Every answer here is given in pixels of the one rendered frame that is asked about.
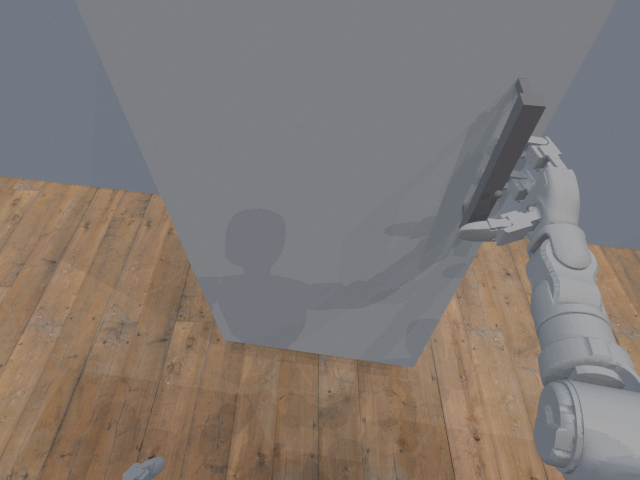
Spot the right robot hand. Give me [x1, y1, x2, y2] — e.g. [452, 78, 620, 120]
[458, 136, 580, 246]

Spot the robot right upper arm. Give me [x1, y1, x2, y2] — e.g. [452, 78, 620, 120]
[533, 379, 640, 480]

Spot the left robot hand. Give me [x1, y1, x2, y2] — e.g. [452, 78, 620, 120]
[122, 457, 164, 480]

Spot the handle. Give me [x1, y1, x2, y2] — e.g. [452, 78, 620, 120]
[459, 78, 546, 229]

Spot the fridge door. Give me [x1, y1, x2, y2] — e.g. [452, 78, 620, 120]
[75, 0, 617, 368]

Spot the robot right forearm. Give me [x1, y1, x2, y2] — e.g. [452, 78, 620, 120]
[526, 223, 640, 393]

